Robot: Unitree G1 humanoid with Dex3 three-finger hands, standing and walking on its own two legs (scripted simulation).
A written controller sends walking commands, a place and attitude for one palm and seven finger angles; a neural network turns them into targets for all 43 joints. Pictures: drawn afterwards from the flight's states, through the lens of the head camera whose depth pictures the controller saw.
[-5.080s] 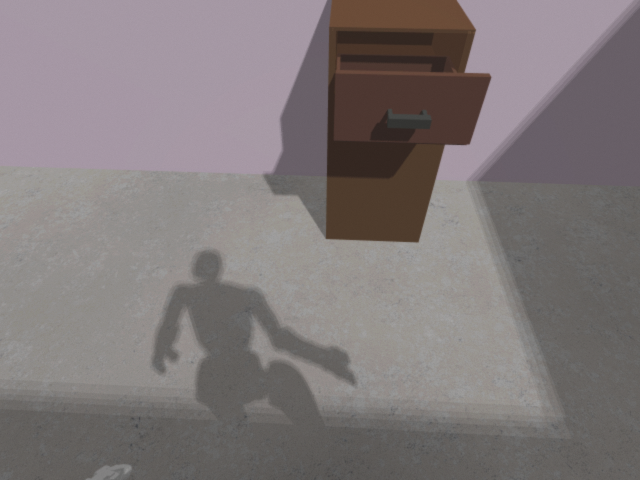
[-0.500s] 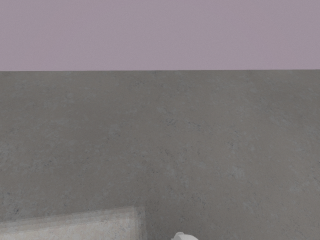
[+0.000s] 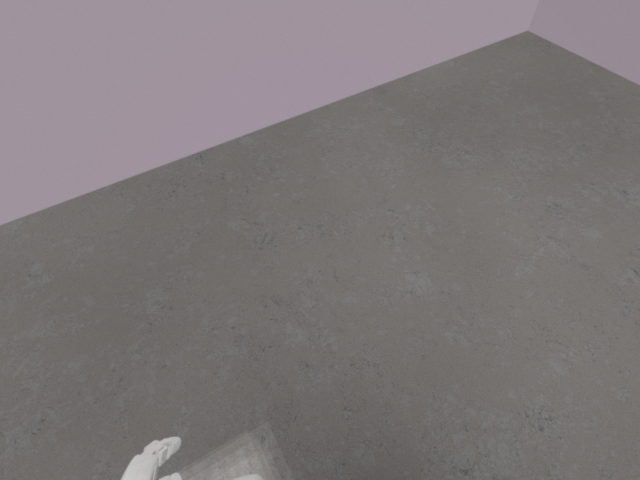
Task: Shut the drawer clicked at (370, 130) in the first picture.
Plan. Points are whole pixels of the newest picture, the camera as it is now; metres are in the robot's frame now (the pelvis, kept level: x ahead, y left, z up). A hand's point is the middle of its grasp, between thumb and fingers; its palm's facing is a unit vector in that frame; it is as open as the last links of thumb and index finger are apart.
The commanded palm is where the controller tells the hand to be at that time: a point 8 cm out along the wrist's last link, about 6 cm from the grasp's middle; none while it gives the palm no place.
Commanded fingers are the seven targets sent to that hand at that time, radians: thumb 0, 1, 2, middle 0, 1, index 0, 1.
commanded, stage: walk to a spot facing it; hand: left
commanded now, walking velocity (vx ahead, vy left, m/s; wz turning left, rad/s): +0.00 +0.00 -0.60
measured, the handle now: out of the picture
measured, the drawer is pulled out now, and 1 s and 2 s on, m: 0.28 0.28 0.28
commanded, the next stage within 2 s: turn to face it in 1.32 s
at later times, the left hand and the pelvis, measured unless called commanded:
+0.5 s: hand out of the picture +0.11 +0.23 -0.17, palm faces -0.21 -0.96 -0.19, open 7.4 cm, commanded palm none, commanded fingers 0.00 0.90 0.90 -0.20 -0.30 -0.20 -0.30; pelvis +0.01 +0.05 +0.01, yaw -18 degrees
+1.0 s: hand (256, 435) +0.20 +0.11 -0.14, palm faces -0.59 -0.77 -0.24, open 7.4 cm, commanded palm none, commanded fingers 0.00 0.90 0.90 -0.20 -0.30 -0.20 -0.30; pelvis -0.01 +0.02 +0.00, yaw -37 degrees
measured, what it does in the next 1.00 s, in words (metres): steps on the spot, turning right: left foot, then right foot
